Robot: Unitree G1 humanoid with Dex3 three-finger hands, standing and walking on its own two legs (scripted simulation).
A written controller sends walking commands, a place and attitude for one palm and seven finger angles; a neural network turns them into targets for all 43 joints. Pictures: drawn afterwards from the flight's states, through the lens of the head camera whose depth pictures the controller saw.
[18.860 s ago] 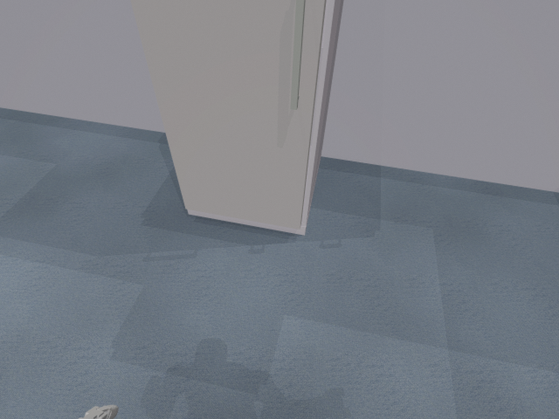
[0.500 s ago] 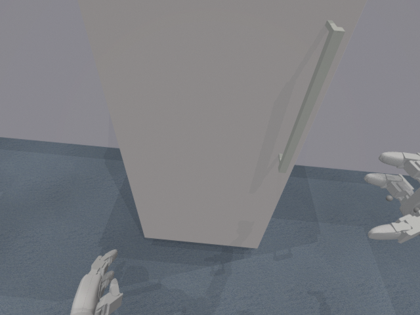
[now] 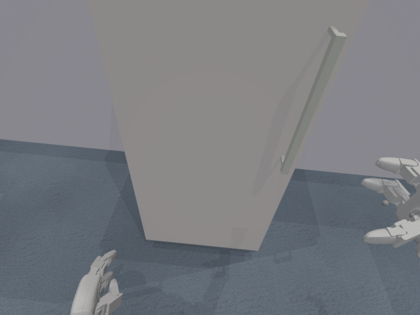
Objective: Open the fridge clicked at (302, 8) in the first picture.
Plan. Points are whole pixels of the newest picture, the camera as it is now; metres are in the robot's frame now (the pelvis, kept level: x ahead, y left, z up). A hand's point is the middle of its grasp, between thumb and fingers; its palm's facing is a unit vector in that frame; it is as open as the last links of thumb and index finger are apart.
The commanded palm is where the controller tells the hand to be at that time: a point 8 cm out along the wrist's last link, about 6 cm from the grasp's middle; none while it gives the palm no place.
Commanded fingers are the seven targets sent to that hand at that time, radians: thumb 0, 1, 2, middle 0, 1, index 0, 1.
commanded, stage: move the hooked fingers beside the handle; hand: right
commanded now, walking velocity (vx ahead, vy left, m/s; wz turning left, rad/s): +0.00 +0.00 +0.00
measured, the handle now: (304, 113) +0.54 -0.21 +0.14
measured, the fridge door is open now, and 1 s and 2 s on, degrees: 0 0 0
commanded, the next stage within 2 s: none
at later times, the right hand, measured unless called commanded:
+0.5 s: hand (366, 175) +0.34 -0.27 +0.14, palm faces +0.10 +0.99 +0.00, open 14.0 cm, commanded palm +0.31 -0.32 +0.14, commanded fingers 0.00 0.50 -0.30 0.30 1.20 0.30 1.20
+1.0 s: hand (349, 151) +0.40 -0.27 +0.14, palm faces +0.09 +1.00 +0.01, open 14.0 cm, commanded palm +0.38 -0.31 +0.13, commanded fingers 0.00 0.50 -0.30 0.30 1.20 0.30 1.20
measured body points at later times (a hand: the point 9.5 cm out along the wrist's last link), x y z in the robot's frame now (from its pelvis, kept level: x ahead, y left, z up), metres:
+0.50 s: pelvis -0.01 -0.01 +0.00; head -0.01 +0.00 +0.45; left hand +0.13 +0.24 -0.09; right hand +0.33 -0.32 +0.14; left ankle +0.02 +0.11 -0.73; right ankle -0.02 -0.11 -0.73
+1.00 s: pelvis +0.01 -0.01 +0.00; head +0.03 -0.01 +0.45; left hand +0.11 +0.25 -0.10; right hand +0.39 -0.32 +0.14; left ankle +0.02 +0.11 -0.73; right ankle -0.02 -0.11 -0.73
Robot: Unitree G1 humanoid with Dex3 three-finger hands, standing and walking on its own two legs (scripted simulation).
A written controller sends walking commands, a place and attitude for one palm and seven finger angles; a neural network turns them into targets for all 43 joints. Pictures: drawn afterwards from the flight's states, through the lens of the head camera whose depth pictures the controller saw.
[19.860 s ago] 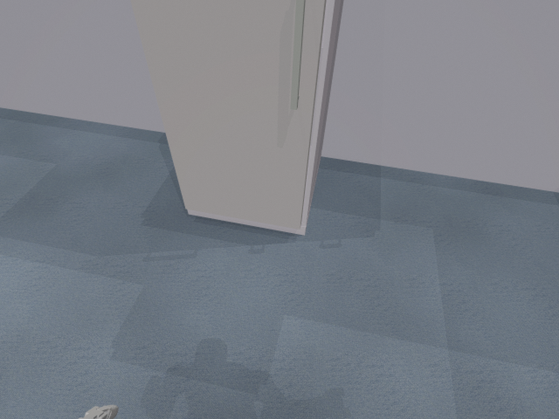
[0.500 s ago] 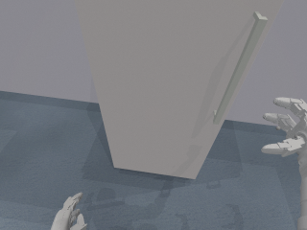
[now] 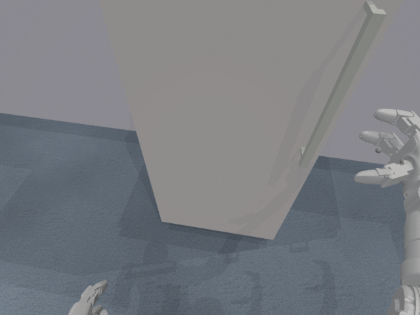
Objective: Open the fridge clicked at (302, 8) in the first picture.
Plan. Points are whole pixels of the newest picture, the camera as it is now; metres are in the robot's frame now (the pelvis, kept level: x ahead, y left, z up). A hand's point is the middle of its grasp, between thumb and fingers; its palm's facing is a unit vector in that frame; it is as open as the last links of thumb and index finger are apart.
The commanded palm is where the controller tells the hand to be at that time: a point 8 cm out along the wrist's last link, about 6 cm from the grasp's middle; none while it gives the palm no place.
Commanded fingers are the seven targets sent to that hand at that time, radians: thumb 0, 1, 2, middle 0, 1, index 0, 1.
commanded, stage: move the hooked fingers beside the handle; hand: right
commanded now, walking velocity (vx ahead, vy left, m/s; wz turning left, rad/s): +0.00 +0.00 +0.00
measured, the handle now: (329, 102) +0.53 -0.21 +0.14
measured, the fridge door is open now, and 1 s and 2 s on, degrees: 0 0 0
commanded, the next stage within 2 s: feel for the door with the fingertips in 1.38 s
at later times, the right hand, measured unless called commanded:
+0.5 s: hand (361, 129) +0.45 -0.26 +0.14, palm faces +0.09 +1.00 +0.01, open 14.0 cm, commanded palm +0.43 -0.31 +0.13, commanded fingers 0.00 0.50 -0.30 0.30 1.20 0.30 1.20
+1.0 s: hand (364, 130) +0.46 -0.27 +0.13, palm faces +0.10 +1.00 +0.00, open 14.0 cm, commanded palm +0.43 -0.31 +0.13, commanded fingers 0.00 0.50 -0.30 0.30 1.20 0.30 1.20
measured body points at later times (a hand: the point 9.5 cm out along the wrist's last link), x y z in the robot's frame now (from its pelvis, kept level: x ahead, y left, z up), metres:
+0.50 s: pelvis +0.00 +0.00 -0.01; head +0.05 -0.01 +0.44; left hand +0.05 +0.27 -0.12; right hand +0.44 -0.31 +0.14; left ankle +0.02 +0.12 -0.73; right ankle -0.03 -0.10 -0.73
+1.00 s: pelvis +0.00 -0.01 -0.01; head +0.06 -0.02 +0.44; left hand +0.03 +0.26 -0.12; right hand +0.45 -0.32 +0.13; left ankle +0.02 +0.12 -0.73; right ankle -0.03 -0.10 -0.73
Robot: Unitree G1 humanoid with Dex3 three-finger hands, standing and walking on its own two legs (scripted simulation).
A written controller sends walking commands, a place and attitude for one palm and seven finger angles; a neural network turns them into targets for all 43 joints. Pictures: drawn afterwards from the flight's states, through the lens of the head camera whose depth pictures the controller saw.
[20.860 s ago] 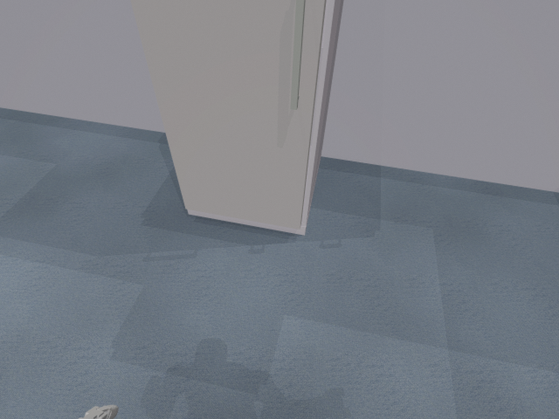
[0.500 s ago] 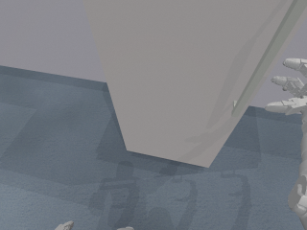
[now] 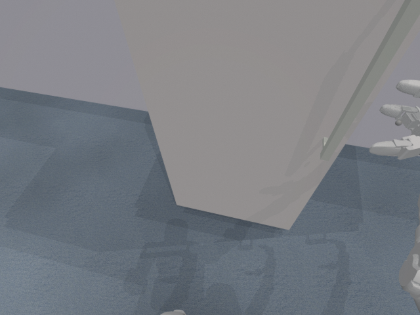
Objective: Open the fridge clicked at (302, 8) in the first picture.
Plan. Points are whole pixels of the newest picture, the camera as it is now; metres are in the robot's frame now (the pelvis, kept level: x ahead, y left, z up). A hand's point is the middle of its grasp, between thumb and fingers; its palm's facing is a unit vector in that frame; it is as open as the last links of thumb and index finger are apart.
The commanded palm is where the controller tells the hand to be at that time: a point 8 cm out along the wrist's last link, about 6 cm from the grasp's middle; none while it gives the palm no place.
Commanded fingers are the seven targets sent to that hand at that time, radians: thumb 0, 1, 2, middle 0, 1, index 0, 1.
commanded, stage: move the hooked fingers beside the handle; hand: right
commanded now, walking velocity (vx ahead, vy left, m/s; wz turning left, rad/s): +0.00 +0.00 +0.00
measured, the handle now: (358, 89) +0.52 -0.21 +0.15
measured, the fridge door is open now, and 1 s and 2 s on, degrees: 0 0 0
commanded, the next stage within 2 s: feel for the door with the fingertips in 0.38 s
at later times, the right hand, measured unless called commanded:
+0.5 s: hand (398, 120) +0.46 -0.26 +0.14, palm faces +0.10 +0.99 +0.02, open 14.0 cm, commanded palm +0.43 -0.30 +0.14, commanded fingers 0.00 0.50 -0.30 0.30 1.20 0.30 1.20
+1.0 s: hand (375, 117) +0.46 -0.22 +0.14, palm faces +0.12 +0.99 +0.02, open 14.0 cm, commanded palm +0.44 -0.28 +0.14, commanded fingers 0.00 0.50 -0.30 0.30 1.20 0.30 1.20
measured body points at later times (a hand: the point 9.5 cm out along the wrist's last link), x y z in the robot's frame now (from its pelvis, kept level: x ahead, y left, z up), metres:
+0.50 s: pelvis +0.00 +0.00 +0.00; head +0.06 -0.02 +0.44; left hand +0.05 +0.27 -0.11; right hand +0.45 -0.32 +0.14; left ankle +0.02 +0.13 -0.72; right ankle -0.03 -0.09 -0.72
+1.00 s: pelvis +0.00 +0.01 +0.00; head +0.05 +0.00 +0.45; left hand +0.05 +0.27 -0.11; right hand +0.45 -0.28 +0.14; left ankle +0.02 +0.13 -0.72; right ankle -0.03 -0.09 -0.72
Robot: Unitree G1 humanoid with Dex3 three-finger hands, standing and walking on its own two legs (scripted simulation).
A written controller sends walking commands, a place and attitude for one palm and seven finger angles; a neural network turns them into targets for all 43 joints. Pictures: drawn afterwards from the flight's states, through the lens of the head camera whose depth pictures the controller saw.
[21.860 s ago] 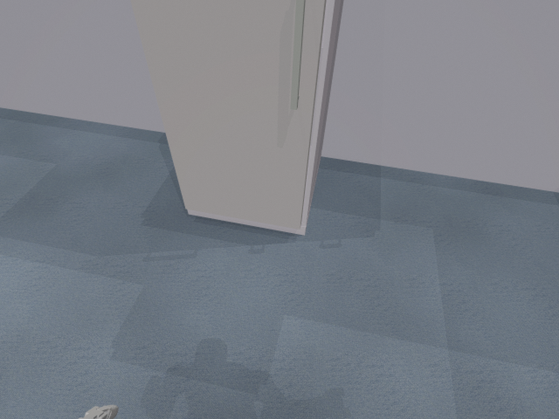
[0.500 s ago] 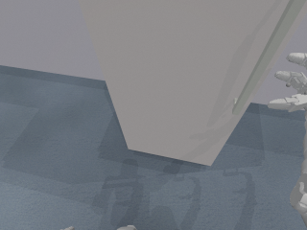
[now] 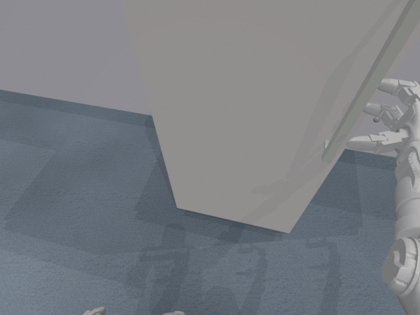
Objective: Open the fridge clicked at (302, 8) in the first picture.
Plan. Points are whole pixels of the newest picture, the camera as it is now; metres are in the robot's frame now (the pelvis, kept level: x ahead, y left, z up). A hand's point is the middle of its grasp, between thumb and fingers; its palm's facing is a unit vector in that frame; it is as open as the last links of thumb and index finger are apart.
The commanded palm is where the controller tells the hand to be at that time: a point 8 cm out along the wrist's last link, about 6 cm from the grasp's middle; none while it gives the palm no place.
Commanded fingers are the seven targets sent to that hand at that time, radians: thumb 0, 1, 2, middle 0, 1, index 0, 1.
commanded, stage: feel for the door with the fingertips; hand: right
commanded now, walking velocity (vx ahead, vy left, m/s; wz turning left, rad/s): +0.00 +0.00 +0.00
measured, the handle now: (359, 93) +0.53 -0.21 +0.15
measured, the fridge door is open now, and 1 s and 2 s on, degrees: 0 0 0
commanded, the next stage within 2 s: slide the fingers in behind the handle in 0.32 s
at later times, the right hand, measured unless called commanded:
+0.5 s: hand (381, 113) +0.48 -0.24 +0.14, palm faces +0.09 +1.00 +0.01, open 13.5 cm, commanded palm +0.46 -0.29 +0.14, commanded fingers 0.00 0.50 -0.30 0.30 1.20 0.30 1.20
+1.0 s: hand (364, 115) +0.48 -0.22 +0.14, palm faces +0.09 +1.00 +0.02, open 13.9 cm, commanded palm +0.45 -0.26 +0.14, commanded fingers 0.00 0.50 -0.30 0.30 1.20 0.30 1.20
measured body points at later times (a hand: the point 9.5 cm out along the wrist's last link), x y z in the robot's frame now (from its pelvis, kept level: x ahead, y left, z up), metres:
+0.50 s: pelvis -0.01 +0.00 +0.00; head +0.07 -0.02 +0.44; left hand +0.00 +0.27 -0.11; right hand +0.47 -0.30 +0.14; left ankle +0.02 +0.12 -0.72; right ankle -0.03 -0.10 -0.72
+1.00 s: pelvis +0.01 -0.01 +0.00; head +0.06 -0.01 +0.44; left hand +0.05 +0.26 -0.11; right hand +0.47 -0.27 +0.14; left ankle +0.03 +0.12 -0.72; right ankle -0.03 -0.10 -0.72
